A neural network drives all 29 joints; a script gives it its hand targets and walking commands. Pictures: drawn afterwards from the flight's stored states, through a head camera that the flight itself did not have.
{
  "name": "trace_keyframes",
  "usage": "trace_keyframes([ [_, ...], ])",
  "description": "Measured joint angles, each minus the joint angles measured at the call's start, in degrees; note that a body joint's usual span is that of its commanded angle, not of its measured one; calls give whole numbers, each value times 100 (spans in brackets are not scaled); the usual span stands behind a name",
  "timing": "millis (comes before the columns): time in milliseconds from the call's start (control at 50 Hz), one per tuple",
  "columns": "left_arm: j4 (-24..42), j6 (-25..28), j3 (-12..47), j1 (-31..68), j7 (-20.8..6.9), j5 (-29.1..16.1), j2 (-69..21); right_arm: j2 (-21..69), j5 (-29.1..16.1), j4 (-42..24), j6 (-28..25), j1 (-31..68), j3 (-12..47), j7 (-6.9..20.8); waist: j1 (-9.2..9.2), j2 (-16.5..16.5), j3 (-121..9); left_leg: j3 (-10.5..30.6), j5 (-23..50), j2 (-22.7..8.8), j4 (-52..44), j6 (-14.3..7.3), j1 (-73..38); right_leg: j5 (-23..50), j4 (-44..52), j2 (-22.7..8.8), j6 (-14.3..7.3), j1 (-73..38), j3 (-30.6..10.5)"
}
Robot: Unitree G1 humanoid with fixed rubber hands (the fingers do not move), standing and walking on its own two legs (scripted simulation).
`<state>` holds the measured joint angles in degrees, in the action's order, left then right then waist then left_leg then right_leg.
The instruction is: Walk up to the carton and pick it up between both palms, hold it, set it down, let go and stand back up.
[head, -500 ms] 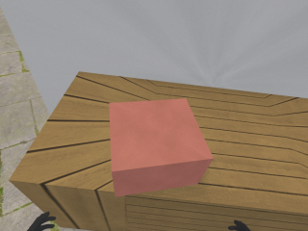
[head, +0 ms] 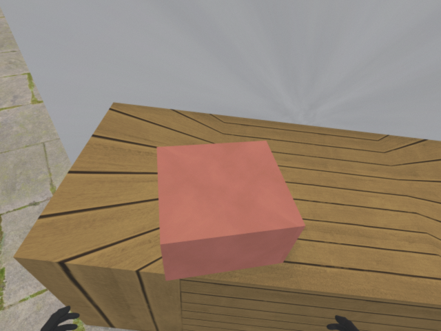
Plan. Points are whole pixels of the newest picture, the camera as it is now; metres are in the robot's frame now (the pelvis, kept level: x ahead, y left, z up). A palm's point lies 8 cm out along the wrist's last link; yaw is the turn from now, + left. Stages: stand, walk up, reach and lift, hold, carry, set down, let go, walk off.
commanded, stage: stand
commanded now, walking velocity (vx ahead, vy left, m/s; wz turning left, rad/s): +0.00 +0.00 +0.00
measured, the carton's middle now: (220, 205) +0.42 +0.01 -0.07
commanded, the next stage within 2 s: none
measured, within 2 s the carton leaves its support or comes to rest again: neither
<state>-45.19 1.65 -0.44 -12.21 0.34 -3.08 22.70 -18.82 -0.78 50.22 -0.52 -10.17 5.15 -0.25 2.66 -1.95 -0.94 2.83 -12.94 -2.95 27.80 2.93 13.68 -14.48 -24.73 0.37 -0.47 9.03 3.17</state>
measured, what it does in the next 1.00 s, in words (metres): stands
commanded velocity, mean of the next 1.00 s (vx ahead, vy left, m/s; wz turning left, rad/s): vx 0.00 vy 0.00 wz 0.00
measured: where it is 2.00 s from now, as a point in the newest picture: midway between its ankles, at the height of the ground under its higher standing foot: outside the picture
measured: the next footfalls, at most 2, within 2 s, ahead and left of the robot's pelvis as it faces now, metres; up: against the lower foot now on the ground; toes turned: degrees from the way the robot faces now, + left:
none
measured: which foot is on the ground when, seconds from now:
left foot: down 0.00-1.00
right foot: down 0.00-1.00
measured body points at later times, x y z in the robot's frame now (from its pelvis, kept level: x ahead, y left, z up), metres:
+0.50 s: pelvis +0.00 +0.00 +0.00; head -0.01 +0.02 +0.45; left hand +0.10 +0.31 -0.11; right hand +0.12 -0.27 -0.10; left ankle +0.02 +0.15 -0.74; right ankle -0.01 -0.12 -0.74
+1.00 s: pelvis +0.00 +0.00 +0.00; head +0.00 +0.02 +0.45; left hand +0.10 +0.31 -0.12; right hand +0.12 -0.27 -0.10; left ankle +0.02 +0.15 -0.74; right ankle -0.01 -0.12 -0.74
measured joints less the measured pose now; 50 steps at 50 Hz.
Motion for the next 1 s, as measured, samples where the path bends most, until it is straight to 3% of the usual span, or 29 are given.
trace_keyframes([
  [1000, -181, -10, 0, 0, -39, 1, 20, 0, 0, 0, 0, 0, 0, 0, 0, 0, 162, 0, 15, 0, 0, -1, 0, 17, 1, -1, 0, 0, 0],
])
